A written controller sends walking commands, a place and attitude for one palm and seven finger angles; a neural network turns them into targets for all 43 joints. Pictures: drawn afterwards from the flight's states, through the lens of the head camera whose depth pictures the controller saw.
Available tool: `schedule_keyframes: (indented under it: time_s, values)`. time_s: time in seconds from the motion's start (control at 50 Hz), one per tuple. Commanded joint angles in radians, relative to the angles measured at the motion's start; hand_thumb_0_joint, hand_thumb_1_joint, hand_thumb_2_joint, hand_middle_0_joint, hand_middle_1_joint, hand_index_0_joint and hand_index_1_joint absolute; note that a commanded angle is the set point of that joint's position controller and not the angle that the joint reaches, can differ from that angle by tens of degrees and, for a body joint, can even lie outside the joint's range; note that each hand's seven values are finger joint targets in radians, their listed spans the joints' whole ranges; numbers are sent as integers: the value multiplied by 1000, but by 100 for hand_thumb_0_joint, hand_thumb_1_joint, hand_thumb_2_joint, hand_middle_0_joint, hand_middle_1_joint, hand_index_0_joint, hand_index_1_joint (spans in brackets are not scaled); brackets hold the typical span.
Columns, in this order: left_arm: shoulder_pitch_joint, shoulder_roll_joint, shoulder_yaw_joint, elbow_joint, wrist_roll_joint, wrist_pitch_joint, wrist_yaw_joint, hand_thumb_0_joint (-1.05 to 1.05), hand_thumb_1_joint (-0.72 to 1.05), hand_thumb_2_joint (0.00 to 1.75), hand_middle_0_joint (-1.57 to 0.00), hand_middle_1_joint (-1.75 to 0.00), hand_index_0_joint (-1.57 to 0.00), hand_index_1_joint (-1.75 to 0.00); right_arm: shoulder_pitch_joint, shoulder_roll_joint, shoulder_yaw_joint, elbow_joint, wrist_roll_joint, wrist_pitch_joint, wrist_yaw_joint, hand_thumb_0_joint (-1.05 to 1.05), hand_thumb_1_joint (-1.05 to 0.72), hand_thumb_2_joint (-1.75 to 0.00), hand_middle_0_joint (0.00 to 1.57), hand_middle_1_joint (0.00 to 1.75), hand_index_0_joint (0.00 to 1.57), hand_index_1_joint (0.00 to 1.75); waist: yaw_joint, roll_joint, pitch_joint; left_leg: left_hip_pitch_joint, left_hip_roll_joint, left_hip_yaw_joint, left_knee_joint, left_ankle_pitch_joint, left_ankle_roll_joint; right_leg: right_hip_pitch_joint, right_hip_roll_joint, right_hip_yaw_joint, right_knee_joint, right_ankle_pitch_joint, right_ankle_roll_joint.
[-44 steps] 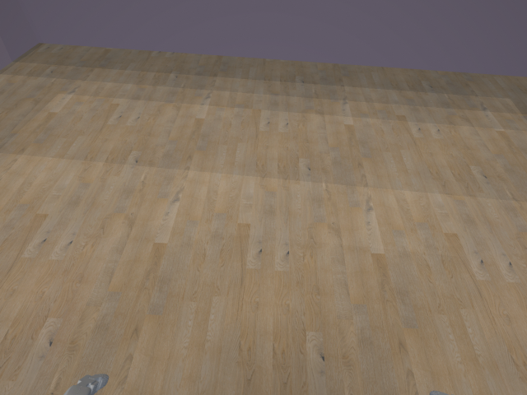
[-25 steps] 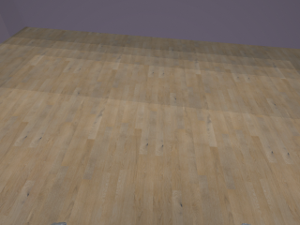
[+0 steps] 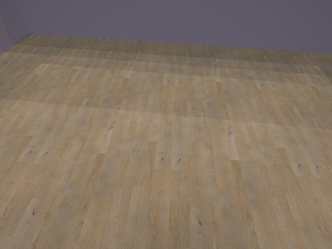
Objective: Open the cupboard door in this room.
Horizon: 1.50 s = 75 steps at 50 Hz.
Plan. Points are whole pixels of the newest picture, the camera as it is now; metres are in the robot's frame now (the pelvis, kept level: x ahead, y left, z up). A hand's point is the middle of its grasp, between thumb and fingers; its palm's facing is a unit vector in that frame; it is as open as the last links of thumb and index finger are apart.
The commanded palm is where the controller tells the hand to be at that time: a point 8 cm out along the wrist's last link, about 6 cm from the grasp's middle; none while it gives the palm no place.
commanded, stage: stand and wait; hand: left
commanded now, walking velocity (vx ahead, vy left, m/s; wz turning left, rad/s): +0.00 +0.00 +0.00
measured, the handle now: out of the picture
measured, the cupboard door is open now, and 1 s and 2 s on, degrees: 0 0 0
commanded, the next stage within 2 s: turn or walk to find it in 0.02 s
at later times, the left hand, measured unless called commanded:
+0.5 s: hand out of the picture +0.03 +0.22 -0.19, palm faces +0.09 -0.97 -0.24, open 7.4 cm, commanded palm none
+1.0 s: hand out of the picture -0.07 +0.16 -0.15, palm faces +0.37 -0.88 -0.29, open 7.4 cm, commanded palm none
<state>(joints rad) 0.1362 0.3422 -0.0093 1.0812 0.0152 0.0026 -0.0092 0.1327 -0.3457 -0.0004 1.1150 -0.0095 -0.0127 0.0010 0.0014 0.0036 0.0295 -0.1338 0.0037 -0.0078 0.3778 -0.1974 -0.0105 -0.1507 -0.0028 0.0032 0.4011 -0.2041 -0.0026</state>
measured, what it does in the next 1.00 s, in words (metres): steps on the spot, turning left: right foot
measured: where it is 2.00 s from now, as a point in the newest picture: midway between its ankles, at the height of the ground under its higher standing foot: outside the picture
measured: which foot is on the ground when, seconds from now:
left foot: down 0.00-0.74, up 0.76-1.00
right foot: down 0.00-0.40, up 0.42-0.72, down 0.74-1.00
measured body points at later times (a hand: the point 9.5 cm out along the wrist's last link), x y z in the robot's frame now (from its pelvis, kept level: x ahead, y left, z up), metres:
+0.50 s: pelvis -0.02 +0.01 -0.01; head +0.01 +0.04 +0.43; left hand +0.02 +0.28 -0.17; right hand +0.05 -0.22 -0.16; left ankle +0.01 +0.13 -0.74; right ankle -0.02 -0.11 -0.71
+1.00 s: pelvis -0.05 -0.05 +0.00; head -0.04 -0.07 +0.45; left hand -0.09 +0.20 -0.13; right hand +0.08 -0.29 -0.16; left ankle -0.13 +0.10 -0.65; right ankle -0.04 -0.14 -0.74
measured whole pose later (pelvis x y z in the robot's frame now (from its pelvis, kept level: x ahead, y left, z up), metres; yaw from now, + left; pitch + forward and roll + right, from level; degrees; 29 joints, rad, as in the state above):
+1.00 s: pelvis -0.05 -0.05 +0.00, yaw +22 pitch -1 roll +2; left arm 0.27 0.18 0.02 0.92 0.02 0.01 0.03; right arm 0.25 -0.28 -0.10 0.99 -0.02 0.08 0.01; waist -0.02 0.03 0.03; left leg -0.50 0.00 -0.04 1.16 -0.32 -0.07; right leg -0.17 -0.06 -0.13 0.49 -0.30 -0.04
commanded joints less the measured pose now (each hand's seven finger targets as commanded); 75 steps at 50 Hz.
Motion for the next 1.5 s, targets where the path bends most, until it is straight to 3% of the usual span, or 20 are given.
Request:
schedule_keyframes:
  time_s: [0.0, 0.16, 0.3, 0.34, 0.4, 0.5, 0.6, 0.68, 0.7, 0.74, 0.78, 0.84, 1.06, 1.16, 1.18, 1.2, 1.22, 1.24, 1.34, 1.48]
  values:
    - [-56, 212, 46, -66, -3, -26, 17, 0, 90, 90, -20, -30, -20, -30, -55, -209, -38, -65, -1, -20, -12, 0, -90, -90, 20, 30, 20, 30, -2, -21, -19, -33, 105, -104, -77, 9, 41, -29, -112, 125, -103, -32, -28]
    - [16, 111, 37, -79, -4, 10, 33, 0, 90, 90, -20, -30, -20, -30, 12, -78, -19, -86, -6, 16, -4, 0, -90, -90, 20, 30, 20, 30, 4, -43, -20, -147, 76, -101, 39, 63, 24, -31, -157, 103, -37, -19, -13]
    - [25, 131, 59, -153, 3, 19, 45, 0, 90, 90, -20, -30, -20, -30, 86, -55, -47, -136, -2, 37, -3, 0, -90, -90, 20, 30, 20, 30, -15, -132, -69, -153, 35, -51, 247, 27, 14, -86, -278, 110, 9, 96, -89]
    - [8, 110, 61, -179, 4, 24, 46, 0, 90, 90, -20, -30, -20, -30, 113, -51, -53, -140, -4, 37, 0, 0, -90, -90, 20, 30, 20, 30, -29, -68, -60, -128, 63, -103, 177, 80, 30, -144, -233, 42, 91, 40, -56]
    - [-15, 42, 55, -216, -1, 27, 47, 0, 90, 90, -20, -30, -20, -30, 151, -122, -74, -159, -12, 23, -8, 0, -90, -90, 20, 30, 20, 30, -41, 237, -12, -132, 267, -526, -92, 289, 199, -269, -8, -43, 502, -344, 38]
    - [28, 2, 66, -201, -3, 26, 40, 0, 90, 90, -20, -30, -20, -30, 120, -85, -82, -189, -11, 24, -28, 0, -90, -90, 20, 30, 20, 30, -15, 154, -80, -36, 193, -417, -32, 302, 206, -328, -31, 21, 613, -286, 47]
    - [22, -40, 64, -225, -12, 22, 41, 0, 90, 90, -20, -30, -20, -30, 165, -75, -100, -191, -17, 35, -28, 0, -90, -90, 20, 30, 20, 30, -39, 140, -116, 0, 168, -462, -8, 348, 202, -233, 9, 10, 370, -292, 50]
    - [136, -26, 78, -202, -16, 19, 45, 0, 90, 90, -20, -30, -20, -30, 122, -67, -111, -218, -10, 48, -15, 0, -90, -90, 20, 30, 20, 30, 8, 141, -134, -147, 87, -429, 18, 161, 120, 16, 29, -21, 48, -89, 42]
    - [170, 16, 89, -196, -8, 13, 49, 0, 90, 90, -20, -30, -20, -30, 109, -36, -110, -228, -3, 50, -9, 0, -90, -90, 20, 30, 20, 30, 24, 68, -123, -294, 40, -372, 74, 19, 71, 160, -37, 22, -47, -47, 25]
    - [139, 136, 106, -226, 10, 7, 56, 0, 90, 90, -20, -30, -20, -30, 70, 17, -107, -267, -12, 50, -10, 0, -90, -90, 20, 30, 20, 30, 45, -283, -17, -550, -102, -95, 541, -342, -31, 66, -462, 433, -196, -116, -133]
    - [25, 65, 94, -255, 4, -3, 58, 0, 90, 90, -20, -30, -20, -30, 90, -9, -118, -232, -19, 70, 4, 0, -90, -90, 20, 30, 20, 30, -13, -226, 57, -441, -31, -127, 729, -239, -17, -169, -360, 291, -217, -167, -122]
    - [21, 18, 73, -255, 4, -11, 48, 0, 90, 90, -20, -30, -20, -30, 149, 22, -107, -188, -13, 73, 14, 0, -90, -90, 20, 30, 20, 30, -47, -153, 87, -440, -23, -54, 839, -122, -37, -130, -256, 89, -136, 60, -100]
    - [230, 59, 90, -187, 20, -10, 52, 0, 90, 90, -20, -30, -20, -30, -22, 46, -72, -222, -2, 62, 9, 0, -90, -90, 20, 30, 20, 30, 47, -182, -15, -363, 25, 38, 502, -266, -55, 95, -341, 38, -11, 443, -167]
    - [190, 84, 102, -170, 10, -1, 47, 0, 90, 90, -20, -30, -20, -30, 72, 40, -67, -197, 5, 39, 4, 0, -90, -90, 20, 30, 20, 30, -5, -190, -93, -84, 0, 95, 102, -63, -21, 33, -309, -64, 143, 461, -78]
    - [193, 55, 97, -174, 2, 4, 44, 0, 90, 90, -20, -30, -20, -30, 111, -4, -76, -188, 1, 29, 3, 0, -90, -90, 20, 30, 20, 30, -25, -88, -128, 60, 49, 46, 2, 105, -1, -55, -269, -115, 259, 350, -26]
    - [192, -4, 89, -205, -4, 9, 39, 0, 90, 90, -20, -30, -20, -30, 141, -99, -98, -193, -5, 20, 1, 0, -90, -90, 20, 30, 20, 30, -40, 192, -152, 223, 292, -241, -31, 412, 85, -313, -148, -166, 454, -127, 46]
    - [152, -35, 69, -229, 3, 19, 42, 0, 90, 90, -20, -30, -20, -30, 181, -149, -108, -182, 2, 29, -7, 0, -90, -90, 20, 30, 20, 30, -56, 275, -140, 185, 411, -345, -12, 712, 199, -392, -98, -104, 592, -461, 72]
    - [126, -14, 75, -226, 7, 31, 45, 0, 90, 90, -20, -30, -20, -30, 170, -124, -105, -176, -5, 34, -11, 0, -90, -90, 20, 30, 20, 30, -56, 146, -105, 120, 406, -263, -7, 634, 232, -377, -116, -57, 680, -424, 62]
    - [133, -20, 88, -172, 4, 35, 27, 0, 90, 90, -20, -30, -20, -30, 54, -46, -80, -208, -4, 18, -26, 0, -90, -90, 20, 30, 20, 30, -4, 140, -22, 11, 226, -149, -34, 492, 160, -377, -106, -30, 739, -199, 84]
    - [58, -31, 88, -207, 1, 39, 31, 0, 90, 90, -20, -30, -20, -30, 101, -47, -92, -210, -10, 23, -21, 0, -90, -90, 20, 30, 20, 30, -29, 131, -2, -14, 221, -246, -67, 321, 188, -343, -84, -27, 573, -204, 99]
